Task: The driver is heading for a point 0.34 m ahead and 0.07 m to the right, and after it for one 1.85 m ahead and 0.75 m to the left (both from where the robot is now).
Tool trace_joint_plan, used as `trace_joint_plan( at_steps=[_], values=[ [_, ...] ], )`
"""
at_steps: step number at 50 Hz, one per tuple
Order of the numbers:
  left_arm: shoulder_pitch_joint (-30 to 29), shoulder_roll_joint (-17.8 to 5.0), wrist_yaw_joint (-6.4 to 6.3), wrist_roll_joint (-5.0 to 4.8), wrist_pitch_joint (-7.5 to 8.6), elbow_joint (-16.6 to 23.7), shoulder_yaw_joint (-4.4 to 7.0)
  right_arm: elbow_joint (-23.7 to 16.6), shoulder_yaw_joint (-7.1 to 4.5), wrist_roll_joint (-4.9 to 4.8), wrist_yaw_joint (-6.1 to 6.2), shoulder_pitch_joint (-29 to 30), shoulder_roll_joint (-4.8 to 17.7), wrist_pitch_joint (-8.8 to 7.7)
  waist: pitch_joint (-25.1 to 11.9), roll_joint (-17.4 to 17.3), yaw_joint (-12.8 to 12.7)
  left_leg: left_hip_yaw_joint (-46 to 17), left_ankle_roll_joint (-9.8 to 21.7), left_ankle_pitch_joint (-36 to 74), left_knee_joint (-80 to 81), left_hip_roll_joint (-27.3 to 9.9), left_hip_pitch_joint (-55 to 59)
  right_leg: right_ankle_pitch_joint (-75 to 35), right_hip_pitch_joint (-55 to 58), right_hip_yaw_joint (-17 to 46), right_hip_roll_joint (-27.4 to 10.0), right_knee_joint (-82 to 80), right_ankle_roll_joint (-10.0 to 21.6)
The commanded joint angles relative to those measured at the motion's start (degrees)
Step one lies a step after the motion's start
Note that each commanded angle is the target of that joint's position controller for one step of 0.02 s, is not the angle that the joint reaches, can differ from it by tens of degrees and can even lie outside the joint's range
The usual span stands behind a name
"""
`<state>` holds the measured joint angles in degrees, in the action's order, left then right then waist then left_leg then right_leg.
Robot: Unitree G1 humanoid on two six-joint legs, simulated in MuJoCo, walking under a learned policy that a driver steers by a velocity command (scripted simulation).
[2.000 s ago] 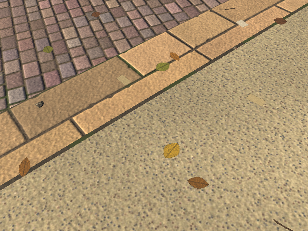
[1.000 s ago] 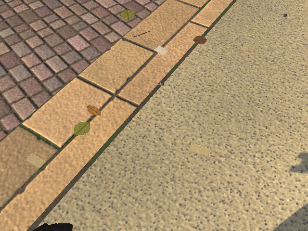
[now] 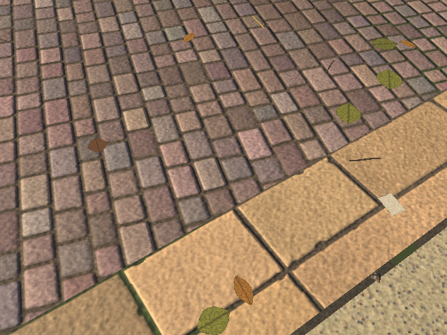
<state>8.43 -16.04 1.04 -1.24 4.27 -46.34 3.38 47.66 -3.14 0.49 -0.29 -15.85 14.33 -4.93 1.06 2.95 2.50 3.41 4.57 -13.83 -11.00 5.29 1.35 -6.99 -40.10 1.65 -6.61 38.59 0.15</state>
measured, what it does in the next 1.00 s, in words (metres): walks ahead: right foot, then left foot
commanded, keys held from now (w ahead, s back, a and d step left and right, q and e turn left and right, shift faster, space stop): w+e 0.16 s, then q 0.84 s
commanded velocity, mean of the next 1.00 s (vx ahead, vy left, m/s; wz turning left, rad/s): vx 0.20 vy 0.00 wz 0.21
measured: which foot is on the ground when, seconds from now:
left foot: down 0.00-0.18, up 0.20-0.64, down 0.66-1.00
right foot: up 0.00-0.14, down 0.16-0.68, up 0.70-1.00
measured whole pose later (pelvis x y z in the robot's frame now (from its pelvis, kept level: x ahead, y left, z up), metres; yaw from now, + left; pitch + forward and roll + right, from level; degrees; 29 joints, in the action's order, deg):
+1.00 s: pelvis +0.34 -0.02 -0.01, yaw +14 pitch +3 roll -1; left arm 4.7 -16.9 -2.0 -0.2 -0.7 -45.2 3.9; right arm 37.3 -5.0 -0.2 2.0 -9.7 17.4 1.8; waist 2.0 0.5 1.0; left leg -8.0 2.2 -7.8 -27.1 4.8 -22.2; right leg 21.2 -27.1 5.7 0.6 46.0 -4.4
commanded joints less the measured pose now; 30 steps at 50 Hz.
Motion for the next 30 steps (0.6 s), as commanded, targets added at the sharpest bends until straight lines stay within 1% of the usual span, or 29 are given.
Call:
trace_joint_plan(
  at_steps=[1, 3, 4, 5, 6, 7, 8, 9, 10, 11, 12, 13, 14, 15, 17, 18, 19, 20, 22, 24, 27, 30],
  values=[
    [-8.7, -2.8, 1.14, -0.25, 1.14, 6.2, 0.04, -0.9, -2.37, -0.21, 0.50, -2.6, 9.4, -0.15, 3.7, -5.2, 2.9, -1.3, 5.1, 22.2, 3.1, -17.2, 0.7, -1.5, -0.9, -1.0, 1.8, -4.9, 1.3],
    [-9.9, -2.7, 2.15, -0.13, 1.29, 7.5, -0.09, -0.4, -2.49, -0.40, 0.79, -3.1, 9.7, 0.76, 3.7, -5.2, 2.8, -0.4, 4.6, 28.8, 0.0, -18.8, 5.7, 3.2, -2.6, -2.2, 3.0, -6.3, 2.5],
    [-9.4, -3.0, 2.58, -0.06, 1.30, 7.9, 0.02, -0.5, -2.61, -0.48, 1.05, -2.6, 10.1, 1.21, 3.0, -5.8, 2.0, 0.3, 4.1, 35.8, -2.6, -19.3, 7.3, 6.3, -1.6, -3.4, 4.0, -6.7, 3.4],
    [-8.1, -3.8, 2.82, 0.05, 1.16, 8.2, 0.36, -0.8, -2.82, -0.54, 1.42, -1.8, 10.9, 1.64, 1.4, -6.9, 0.7, 1.1, 3.5, 46.1, -6.2, -19.3, 8.3, 9.6, 1.1, -5.1, 5.6, -6.5, 4.4],
    [-5.5, -5.0, 2.86, 0.17, 0.87, 8.0, 0.95, -1.2, -3.04, -0.60, 1.87, -1.2, 11.9, 2.09, -1.2, -8.4, -0.9, 1.8, 2.8, 56.8, -11.0, -19.3, 9.1, 13.0, 5.1, -6.9, 7.6, -5.6, 5.5],
    [0.0, -7.1, 2.73, 0.24, 0.59, 7.1, 1.99, -1.5, -3.10, -0.52, 2.27, -0.6, 12.5, 2.62, -4.7, -9.2, -4.0, 2.7, 2.0, 63.6, -19.1, -18.7, 8.3, 15.0, 12.3, -7.9, 9.6, -5.5, 6.8],
    [8.6, -9.9, 2.16, 0.20, 0.46, 5.4, 3.47, -2.0, -2.93, -0.73, 2.65, 0.6, 12.5, 2.84, -9.0, -7.8, -9.0, 4.4, 0.1, 60.4, -31.3, -16.8, 2.0, 11.0, 25.8, -6.5, 10.4, -9.2, 9.1],
    [16.0, -14.2, 0.98, 1.01, 0.09, 4.5, 4.37, -3.1, -1.51, 0.50, 2.66, -1.4, 9.3, 2.02, -15.9, 1.5, -10.7, 4.6, -1.8, 36.1, -50.1, -13.1, -13.0, 1.7, 44.5, 10.0, -1.5, -8.6, 13.3],
    [13.9, -14.5, 1.00, 1.23, 0.51, 4.8, 3.88, -2.8, 0.81, 0.41, 1.02, -9.6, 2.5, 0.38, -23.8, 13.6, -4.8, -2.1, -5.4, -19.9, -70.1, -0.1, -35.6, -4.1, 63.0, 41.3, -16.8, -14.5, 26.2],
    [14.5, -9.5, 0.76, 1.24, 0.06, 5.1, 2.64, -1.5, -0.86, -1.64, 0.00, -5.4, 10.1, -1.04, -24.8, 3.4, -9.1, -11.3, -4.2, -19.5, -73.6, -4.0, -38.5, -7.2, 62.2, 35.6, -15.2, -15.5, 23.1],
    [10.8, -7.6, 0.49, 1.67, 0.01, 5.9, 1.86, -3.6, -1.14, -3.52, -0.30, 0.5, 11.0, -1.34, -16.7, 0.9, -9.1, -10.6, -3.7, -17.0, -71.3, -6.6, -40.6, -15.9, 54.9, 24.2, -13.7, -14.6, 20.2],
    [7.6, -6.8, 0.59, 1.59, 0.22, 5.8, 1.46, -3.7, -0.94, -3.03, 0.02, 2.7, 9.8, -1.17, -10.6, -5.2, -6.9, -9.1, -3.9, -14.8, -65.9, -9.2, -39.6, -20.2, 45.5, 17.3, -11.3, -15.8, 17.7],
    [5.3, -5.1, 0.48, 1.62, 0.45, 5.8, 0.93, -3.3, -1.46, -2.07, 0.44, 3.5, 10.0, -0.44, -7.0, -5.6, -5.3, -8.6, -4.2, -13.7, -61.2, -10.5, -37.5, -20.5, 38.9, 12.9, -9.4, -17.7, 16.1],
    [4.1, -5.0, 0.44, 2.27, 0.63, 5.6, 0.67, -2.8, -1.48, -2.12, 0.54, 1.2, 9.0, 0.67, -5.7, -3.1, -3.1, -8.7, -4.6, -12.2, -59.0, -11.1, -32.8, -20.5, 32.9, 10.1, -8.4, -19.9, 15.6],
    [1.2, -4.6, 0.59, 2.73, 1.37, 4.8, 0.51, -1.1, -1.17, -1.89, 1.20, -3.1, 6.7, 2.60, -4.8, -1.0, -0.6, -8.2, -6.2, -8.7, -53.9, -10.7, -27.7, -23.4, 25.9, 4.3, -6.6, -23.0, 15.6],
    [0.0, -5.1, 0.43, 2.98, 1.60, 4.4, 0.67, -1.0, -1.12, -1.68, 1.53, -3.6, 6.1, 3.07, -4.5, 0.0, 0.0, -8.0, -6.9, -6.0, -50.6, -10.5, -27.5, -25.2, 25.0, 1.7, -6.1, -23.7, 15.2],
    [-1.0, -5.8, 0.09, 2.90, 1.53, 4.1, 0.90, -1.6, -0.99, -1.38, 1.75, -3.0, 5.7, 3.34, -4.6, 1.0, 0.2, -7.7, -7.4, -3.0, -46.6, -10.7, -28.2, -26.2, 25.5, -0.5, -5.7, -24.0, 14.7],
    [-1.8, -6.5, -0.38, 2.68, 1.18, 3.9, 1.13, -2.0, -0.93, -1.15, 1.74, -2.1, 5.7, 3.39, -5.0, 1.4, 0.0, -6.9, -7.6, 0.7, -43.3, -10.8, -28.3, -25.8, 26.4, -2.6, -5.0, -24.2, 14.0],
    [-2.0, -7.3, -1.42, 2.46, 0.12, 3.6, 1.37, -3.0, -0.96, -1.17, 1.26, 0.4, 5.9, 3.13, -6.0, 1.7, -1.4, -5.4, -7.8, 7.3, -38.0, -10.8, -28.5, -22.9, 28.9, -5.4, -4.4, -24.3, 12.9],
    [-1.1, -7.4, -2.17, 2.29, -0.96, 2.7, 1.41, -4.6, -1.05, -1.32, 0.73, 3.3, 5.9, 3.11, -5.8, 1.4, -2.9, -4.7, -7.6, 10.0, -34.1, -10.7, -29.6, -19.6, 32.0, -6.2, -5.1, -24.1, 12.5],
    [-0.4, -7.8, -2.70, 1.81, -2.63, 1.8, 1.65, -6.8, -1.45, -1.18, 0.00, 5.9, 6.2, 3.49, -4.5, 1.5, -4.0, -3.7, -6.7, 7.4, -30.4, -10.2, -31.6, -15.2, 36.0, -6.0, -7.2, -22.0, 12.0],
    [-1.0, -8.3, -3.13, 0.84, -4.04, 1.7, 2.05, -8.6, -2.02, -1.10, -1.02, 6.1, 6.6, 3.86, -3.4, 2.3, -3.5, -2.2, -4.8, 1.2, -27.3, -8.9, -31.9, -14.1, 38.1, -4.9, -9.5, -17.0, 10.9]
  ],
)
